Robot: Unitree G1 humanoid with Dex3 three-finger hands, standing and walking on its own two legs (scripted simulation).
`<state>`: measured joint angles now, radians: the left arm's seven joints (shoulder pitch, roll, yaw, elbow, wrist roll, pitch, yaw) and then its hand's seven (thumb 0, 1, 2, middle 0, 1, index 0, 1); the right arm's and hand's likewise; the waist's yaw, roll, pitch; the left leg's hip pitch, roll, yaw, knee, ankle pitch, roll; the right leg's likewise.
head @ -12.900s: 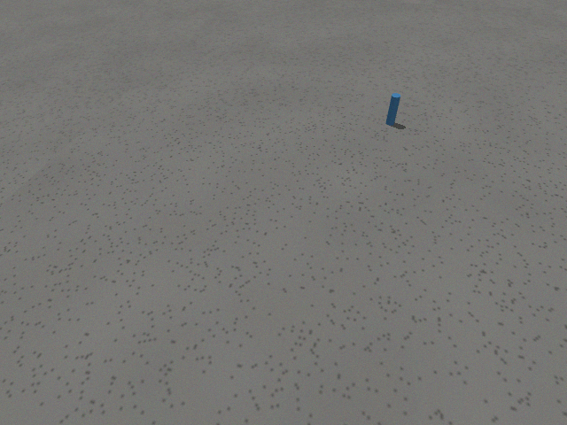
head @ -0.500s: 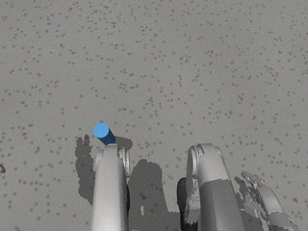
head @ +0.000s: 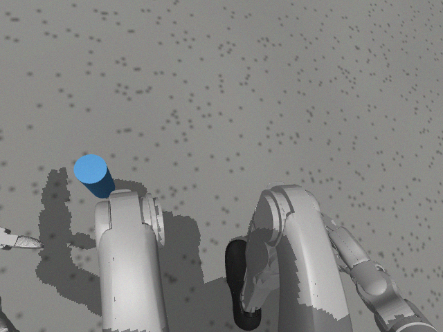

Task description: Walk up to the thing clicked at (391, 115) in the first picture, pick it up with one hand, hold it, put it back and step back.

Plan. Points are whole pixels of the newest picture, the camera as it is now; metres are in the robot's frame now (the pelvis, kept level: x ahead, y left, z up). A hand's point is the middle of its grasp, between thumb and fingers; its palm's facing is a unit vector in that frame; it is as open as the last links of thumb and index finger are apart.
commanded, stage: approach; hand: left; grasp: from the side
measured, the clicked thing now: (98, 179) +0.37 +0.22 -0.21
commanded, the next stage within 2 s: close in in 0.02 s
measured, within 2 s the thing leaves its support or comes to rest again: leaves its support in 1.86 s
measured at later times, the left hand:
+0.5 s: hand (69, 194) +0.34 +0.27 -0.19, palm faces +0.06 -1.00 +0.02, open 17.4 cm
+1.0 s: hand (90, 192) +0.35 +0.23 -0.21, palm faces +0.08 -1.00 -0.01, open 16.0 cm
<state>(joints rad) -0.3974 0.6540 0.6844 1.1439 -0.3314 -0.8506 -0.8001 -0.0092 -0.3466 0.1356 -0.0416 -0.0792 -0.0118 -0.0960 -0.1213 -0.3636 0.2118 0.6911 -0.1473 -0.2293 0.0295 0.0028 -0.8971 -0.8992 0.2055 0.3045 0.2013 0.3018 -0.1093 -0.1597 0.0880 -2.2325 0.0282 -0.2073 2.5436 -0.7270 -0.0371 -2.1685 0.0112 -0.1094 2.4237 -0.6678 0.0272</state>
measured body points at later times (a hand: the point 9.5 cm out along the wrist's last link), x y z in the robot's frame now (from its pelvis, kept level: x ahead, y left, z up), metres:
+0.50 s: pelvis -0.02 +0.01 -0.03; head +0.19 +0.19 +0.33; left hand +0.33 +0.32 -0.18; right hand +0.19 -0.23 -0.06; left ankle +0.08 +0.13 -0.27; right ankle +0.11 -0.12 -0.27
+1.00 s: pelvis -0.02 +0.02 -0.03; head +0.20 +0.20 +0.32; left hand +0.34 +0.29 -0.21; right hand +0.14 -0.24 -0.05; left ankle +0.08 +0.13 -0.27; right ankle +0.11 -0.12 -0.27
